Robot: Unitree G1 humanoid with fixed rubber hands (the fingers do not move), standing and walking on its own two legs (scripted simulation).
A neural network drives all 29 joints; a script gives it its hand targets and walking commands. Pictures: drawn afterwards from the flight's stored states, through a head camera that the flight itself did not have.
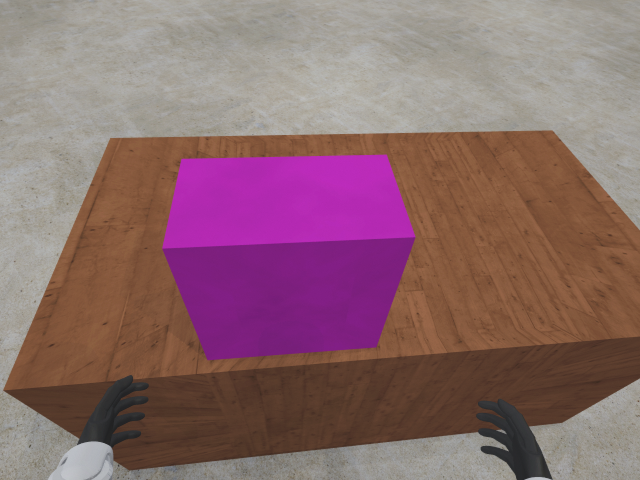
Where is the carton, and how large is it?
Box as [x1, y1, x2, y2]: [162, 155, 415, 359]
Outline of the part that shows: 386,155 181,159 162,248 207,359 376,346 415,237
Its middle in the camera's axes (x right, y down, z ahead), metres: -0.05 +0.04 +0.61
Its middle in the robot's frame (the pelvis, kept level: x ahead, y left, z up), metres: +0.42 +0.04 -0.01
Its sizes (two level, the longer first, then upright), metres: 0.292 0.162 0.296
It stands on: a pedestal, 0.61 m high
